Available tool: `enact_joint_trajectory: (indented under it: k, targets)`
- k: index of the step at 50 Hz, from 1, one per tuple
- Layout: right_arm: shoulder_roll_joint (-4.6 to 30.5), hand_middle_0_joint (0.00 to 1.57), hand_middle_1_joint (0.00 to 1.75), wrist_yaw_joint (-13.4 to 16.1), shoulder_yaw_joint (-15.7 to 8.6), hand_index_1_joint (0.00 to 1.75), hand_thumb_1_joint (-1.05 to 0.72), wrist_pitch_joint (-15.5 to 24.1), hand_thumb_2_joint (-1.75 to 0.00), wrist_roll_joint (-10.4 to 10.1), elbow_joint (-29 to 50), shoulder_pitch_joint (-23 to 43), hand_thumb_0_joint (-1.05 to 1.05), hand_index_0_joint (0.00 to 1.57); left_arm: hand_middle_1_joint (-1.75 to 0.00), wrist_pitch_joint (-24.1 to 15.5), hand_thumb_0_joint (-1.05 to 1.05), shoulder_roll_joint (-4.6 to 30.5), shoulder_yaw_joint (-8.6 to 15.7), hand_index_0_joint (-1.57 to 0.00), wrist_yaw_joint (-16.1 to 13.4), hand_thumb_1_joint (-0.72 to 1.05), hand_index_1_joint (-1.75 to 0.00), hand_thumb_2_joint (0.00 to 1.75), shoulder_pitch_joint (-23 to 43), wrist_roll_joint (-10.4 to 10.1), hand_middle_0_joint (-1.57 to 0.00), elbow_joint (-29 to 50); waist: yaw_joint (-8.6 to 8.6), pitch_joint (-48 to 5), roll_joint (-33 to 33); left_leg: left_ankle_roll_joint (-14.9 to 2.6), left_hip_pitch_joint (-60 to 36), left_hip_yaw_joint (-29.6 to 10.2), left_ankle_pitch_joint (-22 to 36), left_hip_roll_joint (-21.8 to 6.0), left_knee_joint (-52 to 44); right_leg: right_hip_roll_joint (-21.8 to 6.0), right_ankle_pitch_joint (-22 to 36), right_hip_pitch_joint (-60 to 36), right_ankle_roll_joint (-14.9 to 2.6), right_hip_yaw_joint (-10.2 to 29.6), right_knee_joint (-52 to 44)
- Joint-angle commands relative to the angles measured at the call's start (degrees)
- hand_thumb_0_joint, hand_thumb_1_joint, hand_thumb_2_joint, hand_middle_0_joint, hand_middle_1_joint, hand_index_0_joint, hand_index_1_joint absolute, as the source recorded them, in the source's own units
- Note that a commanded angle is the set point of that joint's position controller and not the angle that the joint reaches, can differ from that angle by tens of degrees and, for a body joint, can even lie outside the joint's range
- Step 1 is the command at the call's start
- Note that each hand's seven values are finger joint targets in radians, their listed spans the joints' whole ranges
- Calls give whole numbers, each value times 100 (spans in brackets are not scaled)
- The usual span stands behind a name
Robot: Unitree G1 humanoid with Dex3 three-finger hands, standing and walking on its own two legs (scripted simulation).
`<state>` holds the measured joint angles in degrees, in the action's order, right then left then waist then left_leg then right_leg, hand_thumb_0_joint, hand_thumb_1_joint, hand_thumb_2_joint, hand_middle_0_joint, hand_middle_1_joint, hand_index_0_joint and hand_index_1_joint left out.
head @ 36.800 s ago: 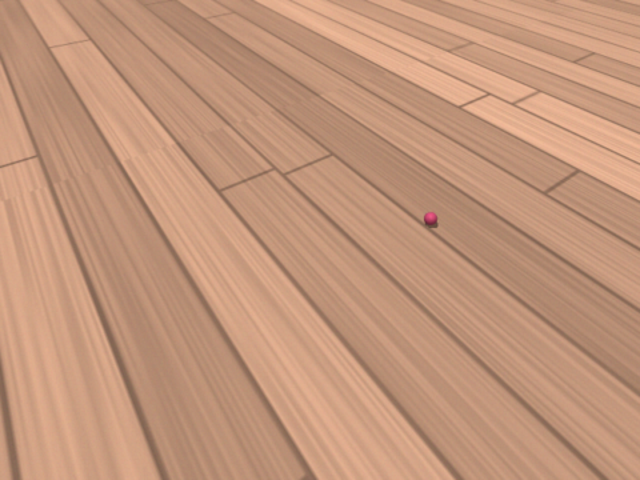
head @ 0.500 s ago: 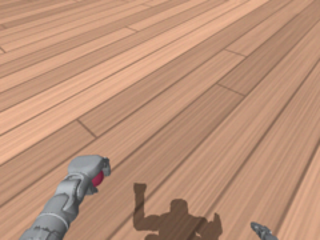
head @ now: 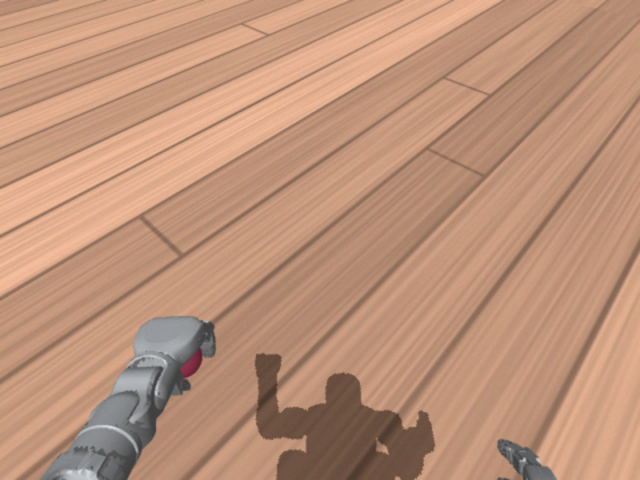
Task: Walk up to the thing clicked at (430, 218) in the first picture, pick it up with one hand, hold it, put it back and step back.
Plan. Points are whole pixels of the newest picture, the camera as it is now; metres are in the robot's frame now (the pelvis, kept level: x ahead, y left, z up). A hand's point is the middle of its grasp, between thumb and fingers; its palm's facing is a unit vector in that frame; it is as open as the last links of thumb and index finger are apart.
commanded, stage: crouch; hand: left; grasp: from above
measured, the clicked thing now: (181, 358) +0.32 +0.23 -0.09
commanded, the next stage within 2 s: lower in 1.68 s
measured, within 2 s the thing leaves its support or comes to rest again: neither
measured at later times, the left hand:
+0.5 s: hand (212, 383) +0.36 +0.24 -0.31, palm faces -0.42 +0.04 -0.91, open 7.4 cm
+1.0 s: hand (226, 395) +0.39 +0.26 -0.50, palm faces -0.44 +0.00 -0.90, open 7.3 cm
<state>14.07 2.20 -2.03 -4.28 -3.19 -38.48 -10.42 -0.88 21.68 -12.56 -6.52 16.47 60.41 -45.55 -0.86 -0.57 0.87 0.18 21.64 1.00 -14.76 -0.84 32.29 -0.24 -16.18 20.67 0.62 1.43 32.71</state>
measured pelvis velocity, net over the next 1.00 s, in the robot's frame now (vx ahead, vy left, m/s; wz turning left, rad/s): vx -0.07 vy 0.01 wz -0.06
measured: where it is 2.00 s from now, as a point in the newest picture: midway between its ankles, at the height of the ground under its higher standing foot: outside the picture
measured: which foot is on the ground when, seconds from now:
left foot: down 0.00-1.00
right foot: down 0.00-1.00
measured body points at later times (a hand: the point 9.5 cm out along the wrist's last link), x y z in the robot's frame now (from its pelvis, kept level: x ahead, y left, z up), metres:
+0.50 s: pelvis -0.06 +0.01 -0.20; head +0.10 +0.03 +0.22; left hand +0.38 +0.24 -0.26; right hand -0.02 -0.27 -0.32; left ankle +0.02 +0.12 -0.73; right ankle +0.00 -0.13 -0.73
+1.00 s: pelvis -0.07 +0.01 -0.34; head +0.16 +0.05 +0.05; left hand +0.41 +0.25 -0.45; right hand -0.01 -0.27 -0.45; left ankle +0.02 +0.12 -0.73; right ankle +0.00 -0.13 -0.73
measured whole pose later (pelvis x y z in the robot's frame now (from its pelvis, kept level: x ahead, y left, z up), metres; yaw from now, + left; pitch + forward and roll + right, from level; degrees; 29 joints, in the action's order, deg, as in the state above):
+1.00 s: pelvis -0.07 +0.01 -0.34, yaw -4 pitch +38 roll -6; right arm 14.2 -4.6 -0.6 3.6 5.6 -41.8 -8.6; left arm -7.2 35.7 2.3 -21.4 50.6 70.3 -76.2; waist -11.2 -9.0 0.7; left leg 0.0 119.9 -5.1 -37.9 -1.1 119.1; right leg 1.3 -39.8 115.4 1.4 -2.9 116.4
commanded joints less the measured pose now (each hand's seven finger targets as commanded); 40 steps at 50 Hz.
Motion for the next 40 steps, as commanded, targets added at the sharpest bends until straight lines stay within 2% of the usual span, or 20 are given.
enact_joint_trajectory:
  k: [1,5,8,10,11,13,15,17,19,21,23,25,29,30,31,33,36,37,39,40]
  targets:
    - [826,20,30,0,-355,30,-90,189,-90,112,328,-100,0,20,-83,-120,0,861,358,-88,-649,52,-76,61,2389,211,-81,183,-294,-1442,-181,-68,-62,90,960,180,602,145,1028,744,-96,-91,251]
    - [857,20,30,-100,-450,30,-90,287,-90,241,266,-373,0,20,-84,-266,0,768,413,-89,-1099,53,-77,63,2855,461,-82,-327,-373,-2202,128,-27,998,47,755,152,1884,176,784,1993,-176,-115,1483]
    - [937,20,30,-145,-482,30,-91,309,-90,296,255,-528,0,20,-84,-239,0,1106,633,-88,-1411,52,-76,60,3233,714,-80,-775,-388,-2706,230,-52,1887,41,550,150,2666,193,568,2675,-182,-160,2194]
    - [970,20,30,-149,-475,30,-91,340,-90,338,216,-615,0,20,-84,-200,0,1147,688,-90,-1509,55,-75,56,3360,729,-81,-1117,-427,-2963,353,-68,2263,-30,534,122,3082,237,464,3251,-206,-230,2679]
    - [1001,20,30,-136,-507,30,-91,361,-90,350,217,-638,0,20,-83,-192,0,1204,723,-91,-1548,56,-75,57,3470,725,-83,-1271,-458,-3023,415,-65,2483,-63,328,118,3250,230,286,3562,-219,-258,2857]
    - [1013,20,30,-123,-492,30,-91,412,-90,390,172,-709,0,20,-82,-166,0,1214,756,-92,-1578,57,-74,57,3561,688,-84,-1586,-504,-3158,385,-82,3002,-168,168,91,3602,240,97,4081,-246,-304,3309]
    - [1046,20,30,-114,-520,30,-90,462,-90,427,179,-744,0,20,-82,-122,0,1441,935,-89,-1636,54,-74,59,3679,691,-82,-1657,-434,-3496,487,-55,3389,-261,-135,86,3872,238,-150,4474,-273,-351,3724]
    - [1052,20,30,-93,-522,30,-90,506,-90,463,189,-798,0,20,-82,-103,0,1516,947,-89,-1650,53,-75,61,4207,648,-82,-1366,-544,-3859,657,-62,3718,-276,-510,86,4184,227,-383,4755,-273,-351,4010]
    - [1058,20,30,-69,-534,30,-91,552,-90,478,137,-828,0,20,-80,-89,0,1383,885,-90,-1587,53,-72,55,4234,605,-82,-1476,-658,-4002,705,-66,4001,-317,-663,68,4430,204,-519,5079,-280,-380,4325]
    - [1109,20,30,-65,-553,30,-90,576,-90,499,121,-825,0,20,-82,-96,0,1744,1121,-86,-1551,49,-75,60,4237,563,-79,-1461,-577,-4172,674,-64,4262,-373,-885,57,4638,201,-745,5347,-294,-402,4568]
    - [1098,20,30,-64,-532,30,-90,591,-90,523,104,-856,0,20,-81,-129,0,1851,1156,-87,-1503,48,-74,62,4476,575,-80,-1465,-664,-4345,736,-67,4542,-386,-1151,75,4844,211,-950,5576,-308,-425,4822]
    - [1107,20,30,-85,-501,30,-90,619,-90,564,54,-877,0,20,-82,-165,0,1760,1124,-85,-1467,47,-75,62,4555,604,-78,-1779,-814,-4048,652,-70,4928,-514,-1612,75,5055,206,-1328,6134,-312,-478,5062]
    - [1093,20,30,-135,-433,30,-90,698,-90,593,25,-881,0,20,-78,-390,0,2127,1277,-85,-1453,47,-71,57,4881,591,-78,-1833,-915,-4146,509,-149,5764,-454,-2101,140,5648,225,-1810,6514,-306,-458,5409]
    - [1116,20,30,-161,-402,30,-90,730,-90,617,-19,-897,0,20,-78,-429,0,2169,1302,-86,-1452,47,-71,60,4786,636,-79,-2071,-959,-3999,367,-161,5912,-493,-2166,138,5786,204,-1868,6729,-285,-480,5502]
    - [1147,20,30,-194,-371,30,-90,759,-90,633,-53,-916,0,20,-80,-474,0,2140,1280,-87,-1462,50,-71,57,4896,641,-79,-2167,-1031,-3953,439,-143,5978,-581,-2211,127,5856,175,-1881,7023,-293,-512,5673]
    - [1151,20,30,-227,-334,30,-90,800,-90,659,-65,-911,0,20,-75,-606,0,2517,1444,-86,-1526,47,-68,57,5239,753,-80,-1949,-919,-4385,813,-129,6022,-482,-2121,140,6113,195,-1817,7146,-318,-497,5911]
    - [1178,20,30,-313,-264,30,-90,835,-90,726,-148,-1002,0,20,-76,-690,0,2525,1486,-89,-1618,51,-68,56,5239,878,-82,-2017,-981,-4674,1135,-102,5943,-445,-1684,129,6467,176,-1435,7393,-317,-556,6262]
    - [1202,20,30,-345,-249,30,-90,846,-90,746,-177,-1017,0,20,-76,-693,0,2648,1579,-91,-1662,53,-68,56,5219,911,-83,-2051,-910,-4739,1289,-81,5835,-468,-1478,118,6538,160,-1311,7534,-328,-576,6394]
    - [1196,20,30,-415,-270,30,-91,857,-90,781,-190,-1037,0,20,-75,-691,0,2604,1575,-92,-1703,54,-68,58,5282,940,-85,-2055,-938,-4960,1476,-77,5659,-481,-1207,90,6733,174,-1133,7667,-331,-632,6578]
    - [1255,20,30,-436,-273,30,-91,852,-90,814,-252,-1082,0,20,-76,-700,0,2662,1599,-92,-1719,54,-69,58,5506,976,-85,-1938,-1015,-5052,1515,-91,5718,-464,-1069,71,6868,179,-1007,7717,-313,-652,6653]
